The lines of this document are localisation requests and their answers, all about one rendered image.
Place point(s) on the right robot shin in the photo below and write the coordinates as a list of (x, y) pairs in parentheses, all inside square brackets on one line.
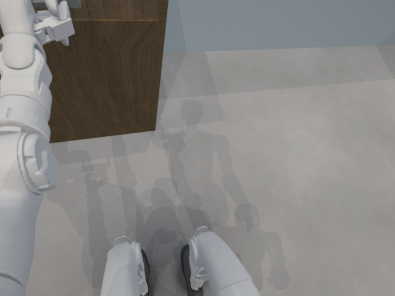
[(198, 275)]

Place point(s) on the robot left foot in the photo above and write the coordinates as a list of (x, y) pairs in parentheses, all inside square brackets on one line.
[(147, 274)]

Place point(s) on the robot left forearm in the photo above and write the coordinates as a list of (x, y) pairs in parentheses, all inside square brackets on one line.
[(25, 97)]

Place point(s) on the robot left hand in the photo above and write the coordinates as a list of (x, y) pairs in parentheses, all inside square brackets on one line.
[(19, 16)]

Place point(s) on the cabinet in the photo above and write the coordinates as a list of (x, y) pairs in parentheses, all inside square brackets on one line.
[(106, 81)]

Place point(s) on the drawer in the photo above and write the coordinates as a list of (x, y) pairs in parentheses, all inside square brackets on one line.
[(112, 9)]

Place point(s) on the left robot upper arm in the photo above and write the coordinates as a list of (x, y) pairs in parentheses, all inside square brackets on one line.
[(28, 169)]

